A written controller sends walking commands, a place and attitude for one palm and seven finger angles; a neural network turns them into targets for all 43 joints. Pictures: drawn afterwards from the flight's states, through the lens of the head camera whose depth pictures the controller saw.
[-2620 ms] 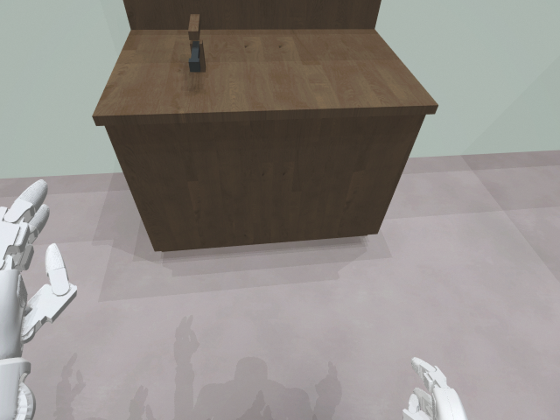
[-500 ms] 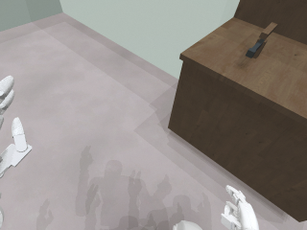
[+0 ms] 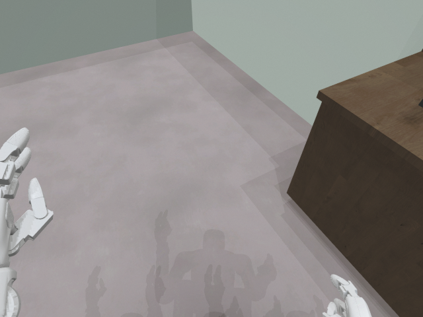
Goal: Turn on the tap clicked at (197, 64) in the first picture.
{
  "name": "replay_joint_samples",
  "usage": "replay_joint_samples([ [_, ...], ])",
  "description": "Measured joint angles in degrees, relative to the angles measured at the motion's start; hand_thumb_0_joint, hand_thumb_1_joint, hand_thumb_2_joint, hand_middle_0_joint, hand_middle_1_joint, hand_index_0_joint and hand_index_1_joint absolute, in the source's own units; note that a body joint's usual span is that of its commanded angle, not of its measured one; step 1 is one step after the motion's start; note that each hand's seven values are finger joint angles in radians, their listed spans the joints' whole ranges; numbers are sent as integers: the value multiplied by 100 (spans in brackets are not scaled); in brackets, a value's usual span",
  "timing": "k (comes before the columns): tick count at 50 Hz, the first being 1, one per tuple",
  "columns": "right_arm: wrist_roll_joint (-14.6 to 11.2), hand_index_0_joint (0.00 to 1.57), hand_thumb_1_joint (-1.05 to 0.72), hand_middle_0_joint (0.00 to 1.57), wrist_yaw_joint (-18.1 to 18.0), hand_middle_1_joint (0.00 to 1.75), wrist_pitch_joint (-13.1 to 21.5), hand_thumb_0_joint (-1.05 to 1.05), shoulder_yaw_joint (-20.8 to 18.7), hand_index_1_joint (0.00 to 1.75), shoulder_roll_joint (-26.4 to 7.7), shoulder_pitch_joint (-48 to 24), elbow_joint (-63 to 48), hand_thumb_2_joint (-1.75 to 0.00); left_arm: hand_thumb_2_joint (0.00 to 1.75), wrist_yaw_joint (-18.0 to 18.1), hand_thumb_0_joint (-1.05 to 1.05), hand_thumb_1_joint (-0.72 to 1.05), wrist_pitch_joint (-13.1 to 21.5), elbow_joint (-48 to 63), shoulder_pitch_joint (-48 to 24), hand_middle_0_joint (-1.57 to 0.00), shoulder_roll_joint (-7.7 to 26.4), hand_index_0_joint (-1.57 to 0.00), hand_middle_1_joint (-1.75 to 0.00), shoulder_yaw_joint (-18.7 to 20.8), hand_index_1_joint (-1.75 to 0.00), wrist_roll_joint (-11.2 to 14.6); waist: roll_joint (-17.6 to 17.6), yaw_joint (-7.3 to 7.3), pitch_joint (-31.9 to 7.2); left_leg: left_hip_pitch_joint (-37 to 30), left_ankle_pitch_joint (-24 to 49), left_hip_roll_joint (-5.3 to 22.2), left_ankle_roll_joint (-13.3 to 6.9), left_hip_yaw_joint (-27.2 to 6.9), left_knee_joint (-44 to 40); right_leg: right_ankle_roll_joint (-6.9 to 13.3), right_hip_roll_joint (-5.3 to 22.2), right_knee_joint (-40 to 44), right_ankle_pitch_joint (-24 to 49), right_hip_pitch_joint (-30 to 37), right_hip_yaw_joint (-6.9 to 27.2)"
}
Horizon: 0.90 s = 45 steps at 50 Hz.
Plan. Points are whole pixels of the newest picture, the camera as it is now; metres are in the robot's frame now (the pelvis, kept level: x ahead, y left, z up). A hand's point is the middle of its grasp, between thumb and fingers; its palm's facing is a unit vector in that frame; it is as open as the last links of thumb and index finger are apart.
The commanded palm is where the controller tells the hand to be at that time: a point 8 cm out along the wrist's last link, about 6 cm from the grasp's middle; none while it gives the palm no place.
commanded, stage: walk to a spot facing it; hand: left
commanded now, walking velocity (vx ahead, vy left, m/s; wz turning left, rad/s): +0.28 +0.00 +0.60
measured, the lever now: out of the picture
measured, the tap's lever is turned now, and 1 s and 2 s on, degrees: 0 0 0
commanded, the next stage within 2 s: turn to face it in 1.02 s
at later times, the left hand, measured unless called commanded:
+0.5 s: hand out of the picture +0.16 +0.28 +0.16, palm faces +0.62 -0.66 -0.43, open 7.4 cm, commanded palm +0.09 +0.30 +0.17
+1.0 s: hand out of the picture +0.21 +0.34 +0.18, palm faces +0.68 -0.60 -0.42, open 7.4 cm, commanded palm +0.14 +0.36 +0.17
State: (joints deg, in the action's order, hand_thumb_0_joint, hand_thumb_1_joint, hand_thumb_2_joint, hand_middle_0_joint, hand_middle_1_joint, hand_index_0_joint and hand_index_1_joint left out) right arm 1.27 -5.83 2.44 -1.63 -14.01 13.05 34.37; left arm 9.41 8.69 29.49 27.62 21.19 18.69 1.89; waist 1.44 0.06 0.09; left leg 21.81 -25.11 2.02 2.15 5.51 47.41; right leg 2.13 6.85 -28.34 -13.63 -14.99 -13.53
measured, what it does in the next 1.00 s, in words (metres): walks ahead, turning left: left foot, then right foot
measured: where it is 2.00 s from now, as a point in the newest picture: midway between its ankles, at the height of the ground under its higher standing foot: outside the picture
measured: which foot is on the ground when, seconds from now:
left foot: up 0.00-0.08, down 0.10-0.44, up 0.46-0.78, down 0.80-1.00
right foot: down 0.00-0.10, up 0.12-0.42, down 0.44-0.80, up 0.82-1.00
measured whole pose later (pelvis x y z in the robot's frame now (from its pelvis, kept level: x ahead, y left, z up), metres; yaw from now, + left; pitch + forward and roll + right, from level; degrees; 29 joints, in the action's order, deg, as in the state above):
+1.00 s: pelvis +0.11 +0.04 -0.01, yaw +24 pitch +1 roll -1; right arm -0.5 -2.3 5.9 0.7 -6.4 10.5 34.1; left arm 8.7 12.4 34.3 27.8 22.2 21.4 1.5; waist 0.7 -0.5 3.1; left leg 16.1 -14.8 3.7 -0.7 6.3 30.1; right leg -2.8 6.2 -56.1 -22.2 -29.8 -6.9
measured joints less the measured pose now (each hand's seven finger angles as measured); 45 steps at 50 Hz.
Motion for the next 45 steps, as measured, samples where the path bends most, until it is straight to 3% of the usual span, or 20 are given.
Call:
replay_joint_samples([
  [3, 14, 20, -91, 20, 15, 30, -3, 1, -64, 30, -86, 55, -100, -90, 89, 87, 1, 88, 53, 288, 12, -21, 34, -21, -30, 93, -30, 18, 120, 53, -35, -442, -53, -3, -116, 142, -911, -57, 151, -294, -105, -201, -143],
  [5, -1, 20, -91, 20, 12, 30, 24, 1, -69, 30, -127, 79, -208, -90, 89, 149, 1, 88, 91, 455, -7, -21, 31, -21, -30, 155, -30, 59, 180, 67, -48, -771, 343, -66, -259, 194, -1606, -132, 299, -780, -313, -426, -192],
  [6, -12, 20, -91, 20, 9, 30, 66, 1, -74, 30, -98, 40, -226, -90, 89, 174, 1, 89, 126, 472, -62, -21, 26, -21, -30, 189, -30, 74, 223, 62, 8, -736, 862, -106, -314, 174, -1599, -250, 324, -1291, -648, -607, -29],
  [8, -50, 20, -91, 20, 61, 30, 163, 1, -53, 30, 68, -28, -119, -90, 89, 144, 1, 89, 224, 257, -209, -21, 1, -21, -30, 204, -30, -20, 230, 21, 66, -661, 822, -132, -347, 50, -1306, -381, 139, -2604, -1277, -1021, 476],
  [11, -134, 20, -91, 19, 197, 30, 221, 1, 65, 30, 362, 28, 48, -90, 89, 17, 1, 89, 196, -14, -310, -21, -8, -21, -30, 154, -30, -139, 100, -54, -18, -703, 738, -102, -342, -277, -1407, -503, -95, -3586, -1169, -1441, 786],
  [16, -140, 20, -91, 20, 302, 30, 333, 1, 330, 30, 682, 188, 188, -90, 90, -66, 1, 89, 241, 48, -72, -21, -114, -21, -30, 92, -30, -98, -193, 42, -66, -890, 976, 7, -303, -615, -1848, -595, -172, -2594, -820, -1296, 742],
  [21, -87, 21, -90, 20, 273, 30, 329, 1, 474, 30, 748, 195, 283, -90, 90, -90, 1, 89, 222, -245, -116, -21, -78, -21, -30, 106, -30, -104, -452, 204, -39, -834, 794, 54, -261, -814, -1667, -615, -371, -828, -850, -409, 518],
  [22, -83, 21, -90, 20, 265, 30, 312, 1, 486, 30, 742, 182, 273, -90, 90, -87, 1, 89, 185, -296, -178, -21, -30, -21, -30, 120, -30, -120, -439, 205, -44, -693, 615, 39, -286, -816, -1408, -531, -398, -413, -874, -187, 502],
  [23, -81, 21, -90, 20, 263, 30, 286, 1, 471, 30, 693, 132, 284, -90, 90, -93, 1, 89, 152, -355, -293, -20, -36, -21, -30, 93, -30, -150, -480, 198, -19, -465, 239, 59, -348, -809, -965, -377, -406, -302, -424, -185, 453],
  [25, -60, 21, -90, 20, 268, 30, 214, 1, 393, 30, 531, -26, 421, -90, 90, -121, 1, 89, 102, -457, -532, -21, -122, -21, -30, -33, -30, -152, -487, 195, 113, 97, -171, -34, -324, -768, 441, -142, -284, -566, -61, -254, 324],
  [27, -46, 21, -90, 20, 286, 30, 113, 1, 311, 30, 348, -144, 529, -90, 89, -145, 1, 89, 123, -476, -504, -21, -242, -21, -30, -105, -30, -119, -422, 193, 188, 549, -41, -78, -233, -599, 1558, -94, -167, -595, -232, -161, 280],
  [29, -55, 21, -90, 20, 259, 30, 29, 1, 222, 30, 197, -189, 517, -90, 89, -164, 1, 89, 166, -376, -275, -21, -292, -21, -30, -112, -30, -107, -338, 127, 218, 824, 199, -3, -141, -400, 1919, -135, -85, -378, -259, 9, 223],
  [33, -65, 20, -91, 20, 160, 30, 16, 1, 30, 30, 14, -100, 285, -90, 89, -125, 1, 88, 233, -21, 76, -21, -126, -21, -30, -21, -30, -89, -44, 52, 278, 746, 463, 188, -129, 12, 739, -215, 101, -5, -209, 295, 69],
  [37, -71, 20, -91, 20, 106, 30, 78, 1, -141, 30, -133, 42, 28, -90, 89, 37, 1, 88, 263, 315, 129, -21, 5, -21, -30, 126, -30, -60, 137, 123, 308, 247, 552, 188, -196, 324, -751, -332, 240, -116, -445, 410, -51],
  [39, -82, 20, -91, 20, 81, 30, 108, 1, -182, 30, -192, 80, -106, -90, 89, 126, 1, 88, 278, 468, 75, -21, 18, -21, -30, 205, -30, -48, 162, 150, 300, -152, 775, 106, -248, 461, -1432, -427, 316, -512, -739, 362, -57],
  [40, -104, 20, -91, 20, 68, 30, 138, 1, -206, 30, -221, 58, -191, -90, 89, 167, 1, 88, 304, 529, 15, -21, 15, -21, -30, 248, -30, -37, 120, 140, 306, -245, 1273, 98, -350, 429, -1608, -437, 348, -976, -929, 206, -14],
  [41, -125, 20, -91, 20, 63, 30, 161, 1, -240, 30, -150, -51, -192, -90, 89, 198, 1, 88, 341, 491, -129, -21, 31, -21, -30, 288, -30, -34, 167, 108, 395, -195, 1390, 70, -410, 421, -1374, -442, 354, -1683, -1248, -24, 231],
  [43, -162, 20, -91, 19, 123, 30, 177, 1, -207, 30, 74, -262, -109, -90, 89, 164, 1, 89, 374, 244, -415, -21, 77, -21, -30, 316, -30, -77, 208, 27, 483, -188, 1066, 43, -441, 347, -1081, -410, 154, -3094, -1592, -569, 707],
  [45, -194, 20, -91, 19, 216, 30, 182, 1, -89, 30, 319, -371, -47, -90, 89, 80, 1, 89, 300, 121, -494, -21, 121, -21, -30, 329, -30, -93, 175, -62, 433, -250, 910, 58, -418, 239, -1155, -427, -8, -3869, -1522, -1075, 857],
])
